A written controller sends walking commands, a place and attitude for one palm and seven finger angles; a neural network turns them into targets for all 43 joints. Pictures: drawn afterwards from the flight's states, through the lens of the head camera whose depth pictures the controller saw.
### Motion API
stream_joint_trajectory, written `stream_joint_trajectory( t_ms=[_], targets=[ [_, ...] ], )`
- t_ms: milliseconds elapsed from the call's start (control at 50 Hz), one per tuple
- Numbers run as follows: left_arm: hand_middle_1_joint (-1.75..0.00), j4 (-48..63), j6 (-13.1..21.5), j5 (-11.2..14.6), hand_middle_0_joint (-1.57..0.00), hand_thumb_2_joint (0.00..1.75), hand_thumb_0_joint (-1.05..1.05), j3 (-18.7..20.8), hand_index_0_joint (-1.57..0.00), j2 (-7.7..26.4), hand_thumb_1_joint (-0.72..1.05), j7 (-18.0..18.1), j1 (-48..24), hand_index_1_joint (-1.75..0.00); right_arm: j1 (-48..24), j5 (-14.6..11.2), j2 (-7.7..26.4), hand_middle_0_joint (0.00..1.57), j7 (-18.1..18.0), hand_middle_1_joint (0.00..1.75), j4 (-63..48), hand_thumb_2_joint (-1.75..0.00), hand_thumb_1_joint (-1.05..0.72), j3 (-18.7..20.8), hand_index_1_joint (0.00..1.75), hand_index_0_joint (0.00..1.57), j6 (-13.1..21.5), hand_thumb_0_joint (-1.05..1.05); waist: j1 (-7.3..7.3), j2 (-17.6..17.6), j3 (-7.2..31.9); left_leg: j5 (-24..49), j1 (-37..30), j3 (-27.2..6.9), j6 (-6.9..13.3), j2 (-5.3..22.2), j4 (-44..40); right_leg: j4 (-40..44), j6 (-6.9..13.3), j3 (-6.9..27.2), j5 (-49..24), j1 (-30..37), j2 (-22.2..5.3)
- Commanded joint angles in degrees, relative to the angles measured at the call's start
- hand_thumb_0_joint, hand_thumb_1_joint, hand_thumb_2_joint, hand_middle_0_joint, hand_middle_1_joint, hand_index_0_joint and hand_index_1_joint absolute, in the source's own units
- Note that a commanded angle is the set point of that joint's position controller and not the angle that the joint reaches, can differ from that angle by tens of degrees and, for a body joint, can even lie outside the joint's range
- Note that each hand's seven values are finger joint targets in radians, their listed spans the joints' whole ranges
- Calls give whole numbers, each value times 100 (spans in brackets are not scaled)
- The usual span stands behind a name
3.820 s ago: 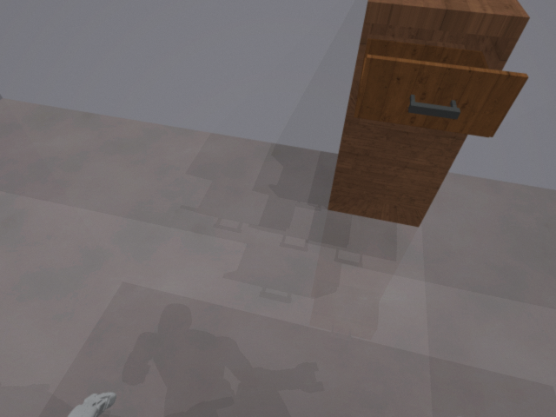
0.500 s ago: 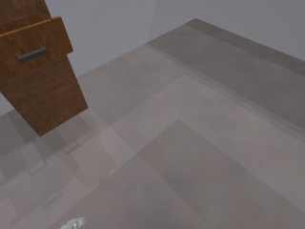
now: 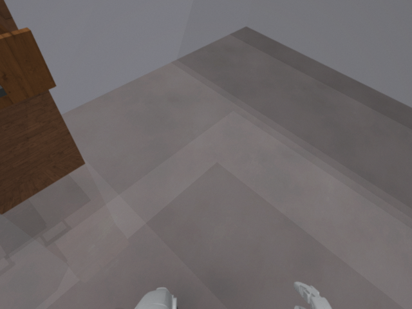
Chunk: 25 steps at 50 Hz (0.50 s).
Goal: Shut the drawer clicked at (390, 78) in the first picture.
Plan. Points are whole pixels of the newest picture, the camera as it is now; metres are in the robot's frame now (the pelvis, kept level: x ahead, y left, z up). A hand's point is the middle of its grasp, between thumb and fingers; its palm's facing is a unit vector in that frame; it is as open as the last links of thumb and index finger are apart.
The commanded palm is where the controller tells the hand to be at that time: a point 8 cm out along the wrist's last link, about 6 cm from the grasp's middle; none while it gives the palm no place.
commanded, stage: walk to a spot facing it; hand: left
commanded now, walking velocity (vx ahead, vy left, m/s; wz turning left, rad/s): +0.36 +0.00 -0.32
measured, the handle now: out of the picture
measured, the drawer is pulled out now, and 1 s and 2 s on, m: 0.23 0.23 0.23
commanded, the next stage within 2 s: turn to face it in 0.44 s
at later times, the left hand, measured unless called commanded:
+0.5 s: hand (164, 209) +0.36 +0.14 -0.15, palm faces -0.26 -0.95 -0.15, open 7.3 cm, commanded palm none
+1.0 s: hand (180, 174) +0.49 +0.12 -0.16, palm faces -0.06 -0.99 -0.15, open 7.3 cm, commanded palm none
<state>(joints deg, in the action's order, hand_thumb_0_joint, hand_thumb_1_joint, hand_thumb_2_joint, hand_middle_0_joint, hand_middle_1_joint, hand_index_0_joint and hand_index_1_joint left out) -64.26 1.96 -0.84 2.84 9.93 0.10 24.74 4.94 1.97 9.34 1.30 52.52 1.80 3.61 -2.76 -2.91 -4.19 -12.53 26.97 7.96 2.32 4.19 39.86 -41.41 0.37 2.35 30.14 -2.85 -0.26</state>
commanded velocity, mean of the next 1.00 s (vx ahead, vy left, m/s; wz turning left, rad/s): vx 0.14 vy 0.00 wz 0.02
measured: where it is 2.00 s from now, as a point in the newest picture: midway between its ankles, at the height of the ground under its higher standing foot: (222, 276)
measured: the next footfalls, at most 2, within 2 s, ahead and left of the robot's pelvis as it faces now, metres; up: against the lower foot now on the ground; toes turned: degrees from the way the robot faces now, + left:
right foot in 0.58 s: +0.37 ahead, -0.16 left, +0.00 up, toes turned -24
left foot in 1.02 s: +0.47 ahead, +0.05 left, +0.00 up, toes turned +5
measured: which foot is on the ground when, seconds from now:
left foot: down 0.00-0.58, up 0.60-1.00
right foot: up 0.00-0.56, down 0.58-1.00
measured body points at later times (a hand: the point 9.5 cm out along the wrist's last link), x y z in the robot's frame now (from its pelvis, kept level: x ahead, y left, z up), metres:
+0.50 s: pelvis +0.21 -0.01 +0.02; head +0.25 -0.01 +0.46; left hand +0.37 +0.19 -0.13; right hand +0.06 -0.19 -0.13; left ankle +0.09 +0.09 -0.71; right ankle +0.32 -0.16 -0.68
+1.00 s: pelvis +0.37 -0.04 +0.01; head +0.38 -0.02 +0.46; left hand +0.49 +0.17 -0.15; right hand +0.39 -0.30 -0.13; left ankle +0.43 +0.05 -0.71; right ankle +0.33 -0.14 -0.71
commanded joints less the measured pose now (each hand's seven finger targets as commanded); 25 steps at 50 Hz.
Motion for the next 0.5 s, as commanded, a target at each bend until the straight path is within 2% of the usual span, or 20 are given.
stream_joint_trajectory(
  t_ms=[0,20,40,60,80,100,120,160,220,240,260,320,360,400,420,440,460,480],
  targets=[
    [-30,559,152,20,-20,90,0,137,-20,546,90,16,-188,-30,1767,-62,1351,20,-256,30,309,-90,-90,359,30,20,-2,0,748,1587,941,-790,-2935,-3142,386,2231,-2689,-3822,183,214,-623,-3139,-200],
    [-30,572,132,-22,-20,90,0,156,-20,488,90,-54,-444,-30,1377,-61,997,20,-244,30,209,-90,-90,254,30,20,44,0,581,1046,304,-627,-2164,-2448,311,1959,-2725,-3693,154,145,-1096,-3162,-424],
    [-30,539,86,-63,-20,90,0,159,-20,387,90,-105,-474,-30,1282,-48,735,20,-245,30,228,-90,-90,174,30,20,104,0,455,812,25,-202,-1678,-1870,214,1755,-2765,-3511,114,88,-1316,-2983,-524],
    [-30,484,31,-75,-20,90,0,136,-20,288,90,-136,-415,-30,1279,-63,563,20,-257,30,339,-90,-90,134,30,20,157,0,329,673,-30,193,-1410,-1398,157,1611,-2750,-3335,83,9,-1445,-2745,-585],
    [-30,466,-50,-91,-20,90,0,136,-20,159,90,-133,-225,-30,1315,-61,554,20,-260,30,378,-90,-90,128,30,20,178,0,225,864,50,343,-1298,-1028,121,1488,-2771,-3247,51,-28,-1507,-2655,-541],
    [-30,438,-121,-102,-20,90,0,153,-20,112,90,-123,-123,-30,1312,-74,494,20,-266,30,401,-90,-90,128,30,20,184,0,145,947,47,300,-1210,-814,136,1442,-2837,-3199,22,-62,-1618,-2678,-542],
    [-30,444,-177,-109,-20,90,0,165,-20,100,90,-124,-77,-30,1306,-89,494,20,-273,30,426,-90,-90,138,30,20,193,0,89,918,71,249,-1268,-645,151,1396,-2906,-3151,-7,-74,-1785,-2814,-561],
    [-30,565,-227,-128,-20,90,0,222,-20,100,90,-145,-298,-30,1456,-92,402,20,-279,30,467,-90,-90,197,30,20,203,0,98,846,-62,205,-1313,-411,121,1337,-3046,-3058,-69,-117,-2174,-3169,-608],
    [-30,755,-276,-131,-20,90,0,263,-20,157,90,-194,-709,-30,1667,-110,504,20,-295,30,547,-90,-90,195,30,20,218,0,140,879,-184,454,-1833,-176,163,1385,-3078,-2776,-177,-177,-2463,-3838,-696],
    [-30,838,-277,-133,-20,90,0,263,-20,179,90,-212,-932,-30,1814,-112,518,20,-300,30,576,-90,-90,197,30,20,221,0,220,820,-226,574,-2022,-162,208,1422,-3058,-2556,-204,-231,-2470,-3996,-729],
    [-30,906,-272,-126,-20,90,0,259,-20,177,90,-228,-1101,-30,1876,-110,528,20,-301,30,612,-90,-90,202,30,20,219,0,226,788,-277,764,-2215,-76,258,1471,-3050,-2341,-219,-293,-2517,-4151,-749],
    [-30,1144,-248,-127,-20,90,0,198,-20,117,90,-271,-1748,-30,2267,-83,593,20,-303,30,740,-90,-90,204,30,20,204,0,432,772,-412,1539,-2678,195,358,1476,-2920,-1431,-207,-644,-2466,-4201,-715],
    [-30,1280,-213,-108,-20,90,0,168,-20,107,90,-283,-2158,-30,2500,-49,602,20,-306,30,833,-90,-90,203,30,20,174,0,592,879,-504,2034,-2926,323,389,1547,-2771,-808,-142,-820,-2288,-4105,-659],
    [-30,1393,-184,-87,-20,90,0,148,-20,56,90,-291,-2420,-30,2567,-27,648,20,-302,30,859,-90,-90,204,30,20,136,0,643,894,-578,2519,-2975,563,384,1561,-2610,-233,-40,-999,-2134,-3799,-516],
    [-30,1401,-167,-79,-20,90,0,147,-20,53,90,-288,-2419,-30,2540,-23,699,20,-303,30,867,-90,-90,218,30,20,114,0,615,941,-579,2914,-3000,699,366,1588,-2463,-37,34,-1088,-2034,-3606,-420],
    [-30,1393,-146,-79,-20,90,0,150,-20,79,90,-283,-2309,-30,2531,-26,756,20,-305,30,849,-90,-90,233,30,20,99,0,548,955,-440,3677,-3137,839,345,1571,-2176,125,119,-1230,-1896,-3352,-242],
    [-30,1347,-123,-88,-20,90,0,160,-20,168,90,-266,-2112,-30,2517,-33,834,20,-302,30,846,-90,-90,262,30,20,85,0,458,1011,-243,4575,-3229,917,299,1601,-1714,240,213,-1346,-1709,-3007,-74],
    [-30,1266,-92,-103,-20,90,0,187,-20,230,90,-255,-1764,-30,2442,-45,915,20,-303,30,782,-90,-90,280,30,20,75,0,292,1067,20,5335,-3278,1035,233,1580,-1187,373,308,-1462,-1659,-2550,119]
  ],
)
